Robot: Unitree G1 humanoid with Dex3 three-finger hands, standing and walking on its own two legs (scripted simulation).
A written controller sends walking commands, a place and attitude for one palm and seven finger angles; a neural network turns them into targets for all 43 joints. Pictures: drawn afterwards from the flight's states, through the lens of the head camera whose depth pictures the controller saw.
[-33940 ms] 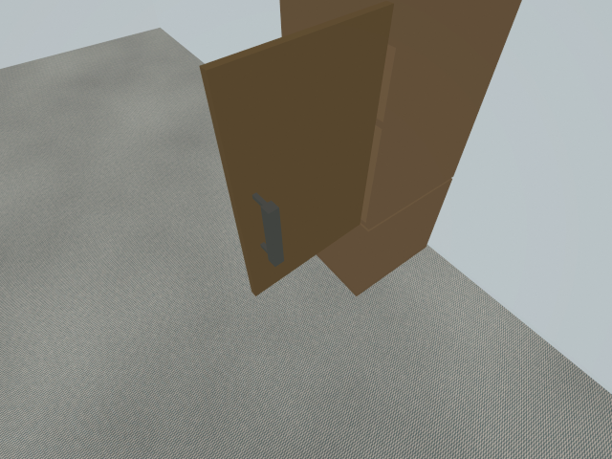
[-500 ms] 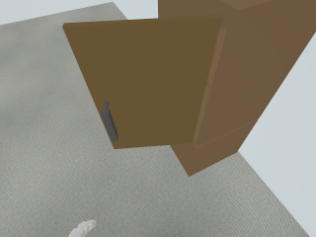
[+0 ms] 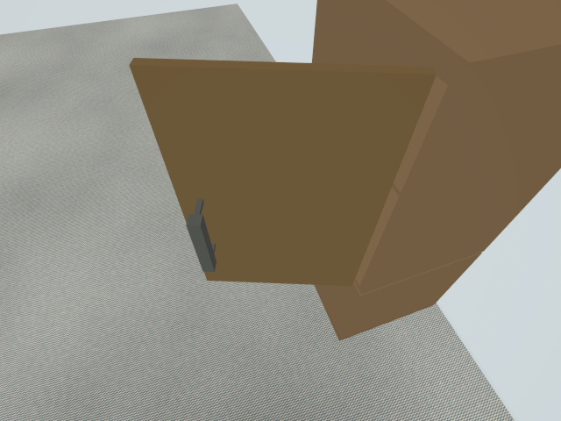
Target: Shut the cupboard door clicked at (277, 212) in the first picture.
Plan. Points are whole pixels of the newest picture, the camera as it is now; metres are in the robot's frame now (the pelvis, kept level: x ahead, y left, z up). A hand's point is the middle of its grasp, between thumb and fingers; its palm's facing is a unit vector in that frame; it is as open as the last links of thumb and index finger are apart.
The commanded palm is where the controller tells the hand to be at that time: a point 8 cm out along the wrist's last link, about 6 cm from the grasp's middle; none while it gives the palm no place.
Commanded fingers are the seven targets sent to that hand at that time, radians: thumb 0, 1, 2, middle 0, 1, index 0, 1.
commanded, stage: come to a stop and stand still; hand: left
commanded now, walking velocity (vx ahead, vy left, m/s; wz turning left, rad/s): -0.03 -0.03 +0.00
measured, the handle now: (204, 236) +0.44 +0.20 -0.09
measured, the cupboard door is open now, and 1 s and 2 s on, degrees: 68 68 68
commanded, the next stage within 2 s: look again from close up in 1.30 s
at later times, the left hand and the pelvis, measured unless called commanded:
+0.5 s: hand out of the picture +0.03 +0.24 -0.17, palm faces -0.02 -0.98 -0.21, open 7.4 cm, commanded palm none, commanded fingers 0.00 0.90 0.90 -0.20 -0.30 -0.20 -0.30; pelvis -0.04 +0.06 +0.00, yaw -2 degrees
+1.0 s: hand out of the picture -0.03 +0.25 -0.18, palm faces -0.03 -0.99 -0.15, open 7.4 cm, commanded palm none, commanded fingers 0.00 0.90 0.90 -0.20 -0.30 -0.20 -0.30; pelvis -0.01 +0.08 +0.00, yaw -2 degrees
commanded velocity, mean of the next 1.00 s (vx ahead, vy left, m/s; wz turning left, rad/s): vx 0.00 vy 0.00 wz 0.00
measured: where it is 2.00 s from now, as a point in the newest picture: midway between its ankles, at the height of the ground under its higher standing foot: outside the picture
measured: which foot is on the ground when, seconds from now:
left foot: down 0.00-1.00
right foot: down 0.00-1.00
